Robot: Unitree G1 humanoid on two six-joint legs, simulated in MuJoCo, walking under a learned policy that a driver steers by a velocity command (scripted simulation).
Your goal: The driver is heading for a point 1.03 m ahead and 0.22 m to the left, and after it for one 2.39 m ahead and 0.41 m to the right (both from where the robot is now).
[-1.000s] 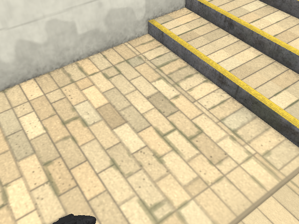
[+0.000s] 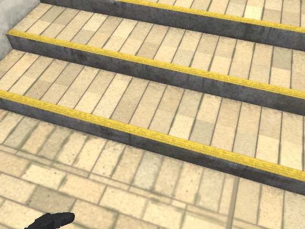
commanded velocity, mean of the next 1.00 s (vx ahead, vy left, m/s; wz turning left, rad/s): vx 0.50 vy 0.00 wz -0.06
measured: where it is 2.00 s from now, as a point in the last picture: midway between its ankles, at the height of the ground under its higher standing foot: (133, 105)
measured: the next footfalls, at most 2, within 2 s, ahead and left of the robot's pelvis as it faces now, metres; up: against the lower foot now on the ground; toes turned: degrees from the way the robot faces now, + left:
right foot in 0.04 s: +0.17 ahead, -0.13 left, +0.00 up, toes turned -4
left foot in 0.54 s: +0.44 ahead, +0.08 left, +0.00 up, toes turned +4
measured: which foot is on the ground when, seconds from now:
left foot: down 0.00-0.04, up 0.06-0.52, down 0.54-1.00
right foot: up 0.00-0.02, down 0.04-0.54, up 0.56-1.00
